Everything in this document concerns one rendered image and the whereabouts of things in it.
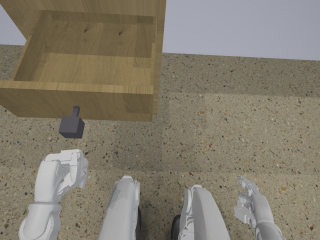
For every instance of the cabinet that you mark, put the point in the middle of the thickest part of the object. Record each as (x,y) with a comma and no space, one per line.
(24,12)

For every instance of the robot right hand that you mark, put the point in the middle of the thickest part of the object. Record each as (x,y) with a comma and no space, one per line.
(256,208)

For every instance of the robot right thigh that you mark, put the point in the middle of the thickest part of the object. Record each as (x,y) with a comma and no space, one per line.
(207,219)

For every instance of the left robot forearm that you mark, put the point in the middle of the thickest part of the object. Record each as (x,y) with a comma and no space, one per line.
(42,222)

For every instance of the robot left thigh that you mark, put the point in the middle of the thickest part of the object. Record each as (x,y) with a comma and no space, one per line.
(117,223)

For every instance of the drawer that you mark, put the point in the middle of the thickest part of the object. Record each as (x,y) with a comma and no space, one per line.
(104,63)

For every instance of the robot thigh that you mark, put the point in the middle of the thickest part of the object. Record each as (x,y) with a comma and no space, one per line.
(207,219)
(117,223)

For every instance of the handle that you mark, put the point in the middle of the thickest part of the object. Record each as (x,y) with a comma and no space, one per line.
(72,127)

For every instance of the robot left hand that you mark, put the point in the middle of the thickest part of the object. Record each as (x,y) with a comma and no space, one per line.
(69,165)

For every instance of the right robot forearm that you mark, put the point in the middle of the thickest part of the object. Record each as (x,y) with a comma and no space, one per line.
(268,231)

